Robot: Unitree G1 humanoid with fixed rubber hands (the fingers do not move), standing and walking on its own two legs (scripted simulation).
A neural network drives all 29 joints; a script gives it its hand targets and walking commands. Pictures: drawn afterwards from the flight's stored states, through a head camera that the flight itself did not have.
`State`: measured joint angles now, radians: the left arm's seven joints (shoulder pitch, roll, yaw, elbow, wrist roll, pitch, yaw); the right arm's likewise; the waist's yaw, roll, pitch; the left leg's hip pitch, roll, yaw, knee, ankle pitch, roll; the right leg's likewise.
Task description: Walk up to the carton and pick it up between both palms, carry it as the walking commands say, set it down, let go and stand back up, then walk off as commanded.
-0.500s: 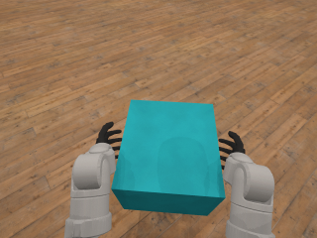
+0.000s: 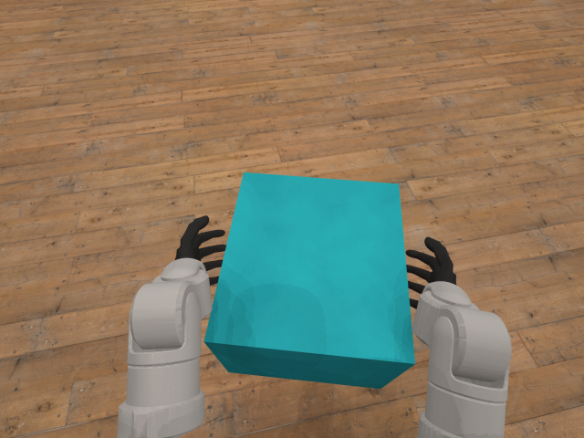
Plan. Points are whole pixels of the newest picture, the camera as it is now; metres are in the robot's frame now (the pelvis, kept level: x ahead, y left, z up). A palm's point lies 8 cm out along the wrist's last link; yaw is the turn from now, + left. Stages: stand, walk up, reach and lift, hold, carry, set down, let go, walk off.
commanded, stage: carry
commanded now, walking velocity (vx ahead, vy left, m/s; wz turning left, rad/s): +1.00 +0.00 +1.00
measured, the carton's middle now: (311, 280) +0.34 -0.04 -0.01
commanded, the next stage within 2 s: none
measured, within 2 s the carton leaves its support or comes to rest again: neither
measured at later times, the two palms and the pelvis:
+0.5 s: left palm (77, 129) +0.64 +0.38 +0.05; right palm (235, 95) +0.74 +0.09 +0.05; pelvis +0.41 +0.14 +0.00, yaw +22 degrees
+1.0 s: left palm out of the picture +0.82 +0.77 +0.04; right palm (56, 37) +1.06 +0.58 +0.03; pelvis +0.76 +0.45 -0.01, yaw +51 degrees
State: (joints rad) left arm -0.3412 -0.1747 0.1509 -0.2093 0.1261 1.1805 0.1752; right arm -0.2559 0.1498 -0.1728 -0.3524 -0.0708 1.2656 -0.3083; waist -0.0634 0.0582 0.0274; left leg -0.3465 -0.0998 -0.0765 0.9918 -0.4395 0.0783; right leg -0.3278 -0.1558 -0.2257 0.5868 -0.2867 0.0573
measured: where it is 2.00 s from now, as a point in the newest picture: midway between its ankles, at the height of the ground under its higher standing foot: (31, 226)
